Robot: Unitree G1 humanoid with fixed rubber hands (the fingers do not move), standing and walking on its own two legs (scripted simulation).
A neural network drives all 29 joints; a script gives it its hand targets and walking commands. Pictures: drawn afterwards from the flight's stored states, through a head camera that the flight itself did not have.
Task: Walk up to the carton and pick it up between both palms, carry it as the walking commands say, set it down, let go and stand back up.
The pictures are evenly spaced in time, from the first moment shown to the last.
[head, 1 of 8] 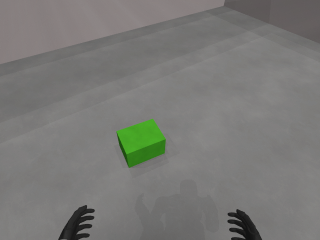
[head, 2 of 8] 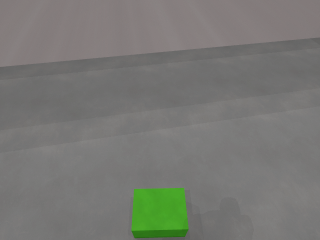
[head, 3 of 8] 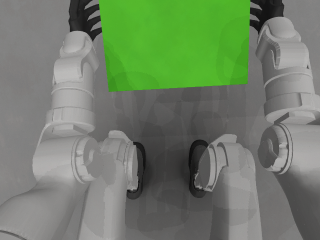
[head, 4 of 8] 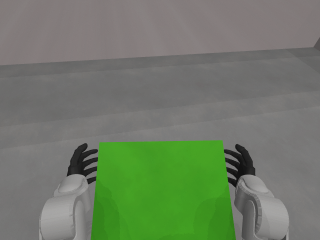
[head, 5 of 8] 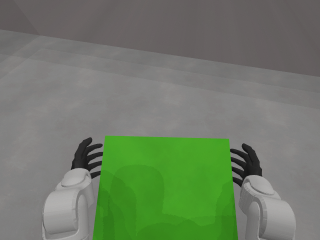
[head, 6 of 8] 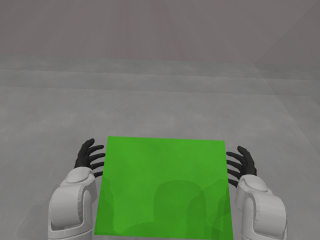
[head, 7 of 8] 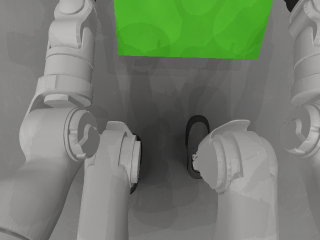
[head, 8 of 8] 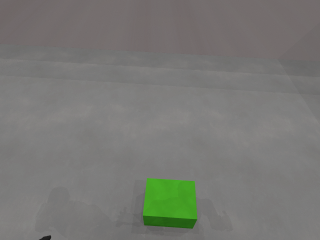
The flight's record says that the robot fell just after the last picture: no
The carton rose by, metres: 0.70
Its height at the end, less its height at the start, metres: +0.00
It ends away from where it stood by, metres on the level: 2.14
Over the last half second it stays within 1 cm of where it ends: yes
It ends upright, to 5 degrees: yes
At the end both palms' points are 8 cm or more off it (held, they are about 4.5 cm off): yes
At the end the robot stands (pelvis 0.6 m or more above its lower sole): yes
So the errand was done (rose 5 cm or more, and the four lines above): yes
